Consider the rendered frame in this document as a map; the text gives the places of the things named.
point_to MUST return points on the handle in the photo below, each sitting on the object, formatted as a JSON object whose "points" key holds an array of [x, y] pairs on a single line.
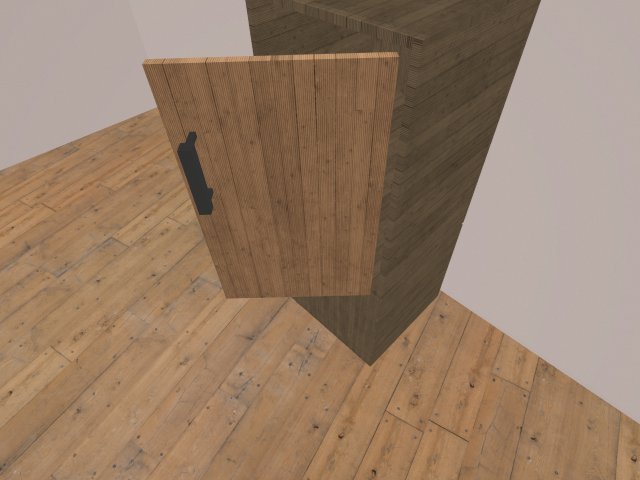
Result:
{"points": [[192, 168]]}

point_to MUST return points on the cupboard door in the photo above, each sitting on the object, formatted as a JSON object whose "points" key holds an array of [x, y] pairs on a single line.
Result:
{"points": [[295, 149]]}

